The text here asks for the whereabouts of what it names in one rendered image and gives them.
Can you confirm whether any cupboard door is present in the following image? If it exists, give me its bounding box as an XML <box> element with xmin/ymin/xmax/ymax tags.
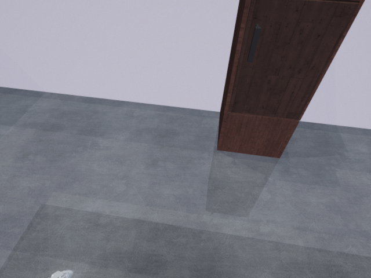
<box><xmin>228</xmin><ymin>0</ymin><xmax>359</xmax><ymax>120</ymax></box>

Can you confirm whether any handle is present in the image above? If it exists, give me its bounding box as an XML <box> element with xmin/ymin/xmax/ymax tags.
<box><xmin>248</xmin><ymin>24</ymin><xmax>261</xmax><ymax>63</ymax></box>

